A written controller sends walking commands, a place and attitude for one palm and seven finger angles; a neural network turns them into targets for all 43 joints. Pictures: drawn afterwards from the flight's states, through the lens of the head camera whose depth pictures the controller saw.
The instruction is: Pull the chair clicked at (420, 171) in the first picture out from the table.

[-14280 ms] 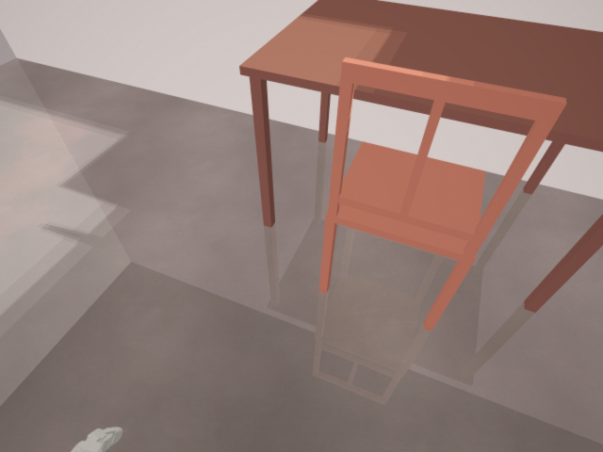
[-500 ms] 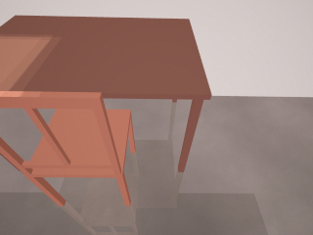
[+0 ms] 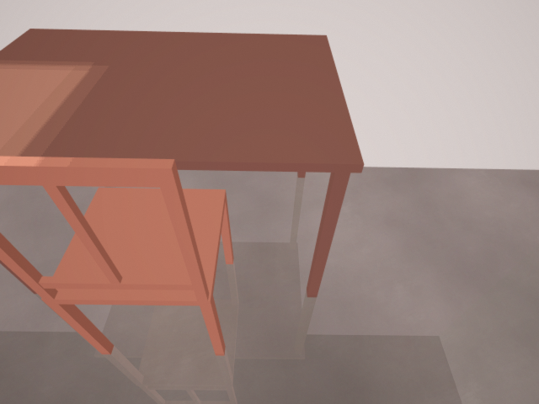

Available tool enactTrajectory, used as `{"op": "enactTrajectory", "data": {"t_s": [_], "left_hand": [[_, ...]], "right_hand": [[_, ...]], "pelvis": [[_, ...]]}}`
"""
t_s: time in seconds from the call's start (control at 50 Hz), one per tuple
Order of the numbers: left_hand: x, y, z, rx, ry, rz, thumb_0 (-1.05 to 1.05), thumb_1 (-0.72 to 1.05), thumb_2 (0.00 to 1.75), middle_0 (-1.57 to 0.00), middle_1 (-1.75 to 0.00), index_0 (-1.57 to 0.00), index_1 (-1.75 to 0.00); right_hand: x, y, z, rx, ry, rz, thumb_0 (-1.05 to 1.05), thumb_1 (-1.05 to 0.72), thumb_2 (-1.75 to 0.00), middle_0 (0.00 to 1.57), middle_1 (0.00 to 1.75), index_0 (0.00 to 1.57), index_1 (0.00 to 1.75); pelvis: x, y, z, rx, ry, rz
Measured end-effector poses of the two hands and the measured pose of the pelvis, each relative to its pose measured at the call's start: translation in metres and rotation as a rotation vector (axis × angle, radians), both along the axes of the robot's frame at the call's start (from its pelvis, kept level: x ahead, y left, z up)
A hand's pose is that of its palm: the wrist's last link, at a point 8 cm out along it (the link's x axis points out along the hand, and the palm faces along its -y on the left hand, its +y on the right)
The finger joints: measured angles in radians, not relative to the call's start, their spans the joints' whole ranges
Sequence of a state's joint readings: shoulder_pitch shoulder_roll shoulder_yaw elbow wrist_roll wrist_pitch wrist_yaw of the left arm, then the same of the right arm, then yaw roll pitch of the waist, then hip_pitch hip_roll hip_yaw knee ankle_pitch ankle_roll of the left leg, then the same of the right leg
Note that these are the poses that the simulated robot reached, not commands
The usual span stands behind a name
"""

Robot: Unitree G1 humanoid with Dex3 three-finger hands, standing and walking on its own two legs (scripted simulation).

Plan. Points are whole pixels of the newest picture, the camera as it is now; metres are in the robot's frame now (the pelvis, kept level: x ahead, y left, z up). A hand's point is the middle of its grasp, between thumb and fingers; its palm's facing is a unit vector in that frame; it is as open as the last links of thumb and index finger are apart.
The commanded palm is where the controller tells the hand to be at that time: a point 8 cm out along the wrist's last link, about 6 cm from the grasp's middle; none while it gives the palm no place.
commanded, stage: look again from close up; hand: left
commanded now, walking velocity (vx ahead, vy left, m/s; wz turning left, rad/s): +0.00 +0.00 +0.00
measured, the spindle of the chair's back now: (89, 240) +0.43 +0.40 -0.08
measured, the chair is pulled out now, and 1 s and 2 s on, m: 0.00 0.00 0.00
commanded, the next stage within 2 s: raise the hand toward the chair's back in 0.80 s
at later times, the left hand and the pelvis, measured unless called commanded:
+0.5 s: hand out of the picture +0.02 +0.19 -0.17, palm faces +0.03 -0.97 -0.24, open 7.4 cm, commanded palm none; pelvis +0.00 +0.00 +0.00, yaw +0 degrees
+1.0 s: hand out of the picture +0.11 +0.20 -0.11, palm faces +0.22 -0.95 -0.21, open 7.5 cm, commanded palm +0.10 +0.24 -0.08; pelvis -0.01 +0.00 +0.00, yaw -1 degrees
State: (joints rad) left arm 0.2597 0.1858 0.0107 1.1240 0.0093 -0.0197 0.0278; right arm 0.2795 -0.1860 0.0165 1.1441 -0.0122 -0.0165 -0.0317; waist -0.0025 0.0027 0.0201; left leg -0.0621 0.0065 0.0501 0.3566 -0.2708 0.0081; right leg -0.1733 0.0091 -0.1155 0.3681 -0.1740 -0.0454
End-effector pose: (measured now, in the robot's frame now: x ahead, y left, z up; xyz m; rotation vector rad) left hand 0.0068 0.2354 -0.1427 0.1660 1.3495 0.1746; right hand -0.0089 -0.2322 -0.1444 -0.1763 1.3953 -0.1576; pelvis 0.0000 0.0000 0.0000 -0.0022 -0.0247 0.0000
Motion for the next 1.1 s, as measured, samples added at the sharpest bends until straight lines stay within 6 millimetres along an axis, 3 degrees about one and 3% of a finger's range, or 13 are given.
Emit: {"op": "enactTrajectory", "data": {"t_s": [0.92,0.94,0.98,1.04,1.1], "left_hand": [[0.014,0.007,0.006,0.044,-0.037,-0.01,0.0,0.9,0.89,-0.2,-0.3,-0.2,-0.3],[0.023,0.009,0.012,0.037,-0.099,0.051,0.0,0.9,0.89,-0.2,-0.3,-0.2,-0.3],[0.057,0.011,0.04,0.048,-0.353,0.08,0.01,0.9,0.89,-0.2,-0.3,-0.2,-0.3],[0.112,0.011,0.094,0.05,-0.731,0.078,0.01,0.87,0.88,-0.2,-0.3,-0.19,-0.3],[0.156,0.01,0.127,0.001,-1.053,0.039,0.01,0.83,0.86,-0.19,-0.29,-0.19,-0.29]], "right_hand": [[0.018,-0.026,0.003,-0.029,-0.032,0.031,0.0,-0.91,-0.89,0.2,0.3,0.2,0.3],[0.022,-0.027,0.004,-0.04,-0.063,0.022,0.0,-0.91,-0.89,0.2,0.3,0.2,0.3],[0.037,-0.026,0.008,-0.068,-0.191,0.042,0.0,-0.91,-0.89,0.2,0.3,0.2,0.3],[0.068,-0.022,0.017,-0.058,-0.399,0.074,0.01,-0.91,-0.89,0.2,0.3,0.2,0.3],[0.101,-0.019,0.031,-0.044,-0.585,0.112,0.01,-0.91,-0.89,0.2,0.3,0.2,0.3]], "pelvis": [[-0.001,-0.009,0.0,-0.002,0.007,0.006],[-0.003,-0.008,-0.001,-0.005,0.005,0.0],[-0.008,-0.006,-0.002,0.0,-0.006,-0.014],[-0.014,-0.002,-0.005,0.009,0.013,0.005],[-0.025,-0.004,-0.015,0.018,0.073,0.019]]}}
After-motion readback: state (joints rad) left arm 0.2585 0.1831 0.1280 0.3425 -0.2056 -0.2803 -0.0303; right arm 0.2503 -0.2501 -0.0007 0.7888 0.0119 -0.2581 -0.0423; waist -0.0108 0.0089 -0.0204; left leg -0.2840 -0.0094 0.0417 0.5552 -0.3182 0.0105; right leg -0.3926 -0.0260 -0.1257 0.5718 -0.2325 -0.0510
